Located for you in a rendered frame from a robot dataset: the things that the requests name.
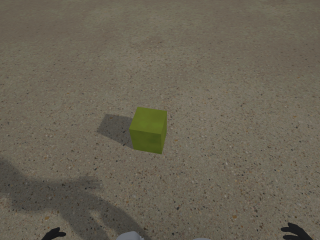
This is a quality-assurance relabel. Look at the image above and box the robot left hand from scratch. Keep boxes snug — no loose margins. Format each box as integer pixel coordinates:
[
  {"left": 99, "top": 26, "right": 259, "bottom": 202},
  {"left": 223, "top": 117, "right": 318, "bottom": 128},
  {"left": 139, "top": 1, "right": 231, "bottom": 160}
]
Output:
[{"left": 42, "top": 227, "right": 66, "bottom": 240}]

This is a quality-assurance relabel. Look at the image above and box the carton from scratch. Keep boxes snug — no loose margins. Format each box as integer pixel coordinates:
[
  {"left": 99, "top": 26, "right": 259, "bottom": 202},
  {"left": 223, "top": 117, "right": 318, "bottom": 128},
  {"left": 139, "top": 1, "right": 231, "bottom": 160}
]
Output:
[{"left": 129, "top": 107, "right": 167, "bottom": 154}]

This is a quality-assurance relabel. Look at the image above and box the robot right hand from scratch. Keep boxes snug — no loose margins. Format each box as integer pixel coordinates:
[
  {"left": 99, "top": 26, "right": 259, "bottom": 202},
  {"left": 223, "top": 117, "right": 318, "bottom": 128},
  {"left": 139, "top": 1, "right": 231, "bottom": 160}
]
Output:
[{"left": 280, "top": 222, "right": 313, "bottom": 240}]

